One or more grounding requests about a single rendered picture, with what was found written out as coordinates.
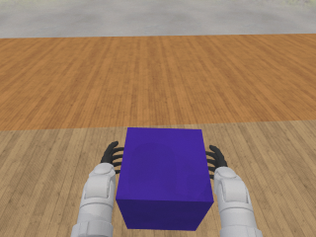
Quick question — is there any robot left hand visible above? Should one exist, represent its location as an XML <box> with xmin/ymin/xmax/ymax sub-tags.
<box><xmin>100</xmin><ymin>141</ymin><xmax>124</xmax><ymax>174</ymax></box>

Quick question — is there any carton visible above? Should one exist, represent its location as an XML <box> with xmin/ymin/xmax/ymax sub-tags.
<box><xmin>116</xmin><ymin>127</ymin><xmax>214</xmax><ymax>231</ymax></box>

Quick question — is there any right robot forearm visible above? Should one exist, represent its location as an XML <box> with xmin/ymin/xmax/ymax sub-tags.
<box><xmin>213</xmin><ymin>166</ymin><xmax>263</xmax><ymax>237</ymax></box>

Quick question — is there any left robot forearm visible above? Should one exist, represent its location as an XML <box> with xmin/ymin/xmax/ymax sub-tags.
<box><xmin>70</xmin><ymin>162</ymin><xmax>116</xmax><ymax>237</ymax></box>

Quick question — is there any robot right hand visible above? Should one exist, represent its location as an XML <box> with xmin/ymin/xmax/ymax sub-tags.
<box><xmin>205</xmin><ymin>145</ymin><xmax>228</xmax><ymax>180</ymax></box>

